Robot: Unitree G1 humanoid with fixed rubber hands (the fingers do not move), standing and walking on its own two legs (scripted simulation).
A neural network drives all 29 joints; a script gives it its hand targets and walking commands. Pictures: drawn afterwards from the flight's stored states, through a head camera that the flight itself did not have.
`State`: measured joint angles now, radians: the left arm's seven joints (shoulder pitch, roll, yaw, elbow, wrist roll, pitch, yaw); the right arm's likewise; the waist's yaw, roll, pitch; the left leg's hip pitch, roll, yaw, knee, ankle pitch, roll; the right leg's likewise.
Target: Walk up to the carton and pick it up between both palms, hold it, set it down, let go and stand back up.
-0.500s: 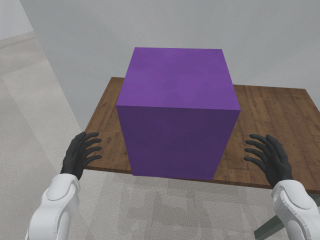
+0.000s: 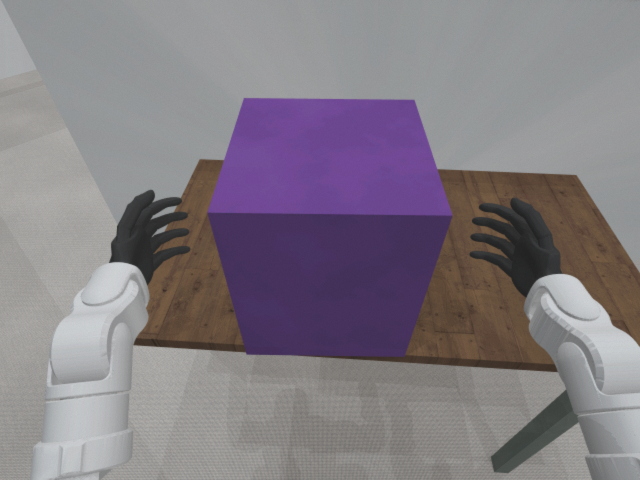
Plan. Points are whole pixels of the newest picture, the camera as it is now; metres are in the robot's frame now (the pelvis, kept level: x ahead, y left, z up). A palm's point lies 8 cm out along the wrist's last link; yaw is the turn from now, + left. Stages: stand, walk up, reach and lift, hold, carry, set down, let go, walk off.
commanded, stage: reach and lift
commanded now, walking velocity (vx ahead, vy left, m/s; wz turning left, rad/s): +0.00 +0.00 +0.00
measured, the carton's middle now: (327, 232) +0.44 +0.01 +0.07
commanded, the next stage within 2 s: none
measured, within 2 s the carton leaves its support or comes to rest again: neither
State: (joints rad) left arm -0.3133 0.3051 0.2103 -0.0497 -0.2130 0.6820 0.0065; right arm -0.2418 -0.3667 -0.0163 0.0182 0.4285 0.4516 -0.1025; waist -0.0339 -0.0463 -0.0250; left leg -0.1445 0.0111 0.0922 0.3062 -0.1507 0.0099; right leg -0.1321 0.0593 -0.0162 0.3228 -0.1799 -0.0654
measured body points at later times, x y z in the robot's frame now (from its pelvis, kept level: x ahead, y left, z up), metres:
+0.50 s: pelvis -0.01 +0.01 +0.00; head -0.03 +0.03 +0.45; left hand +0.40 +0.24 +0.21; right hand +0.39 -0.21 +0.20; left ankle +0.01 +0.11 -0.75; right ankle +0.00 -0.07 -0.75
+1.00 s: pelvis -0.01 +0.02 +0.00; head -0.01 +0.04 +0.45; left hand +0.45 +0.23 +0.24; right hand +0.43 -0.21 +0.22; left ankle +0.01 +0.11 -0.75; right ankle +0.00 -0.07 -0.75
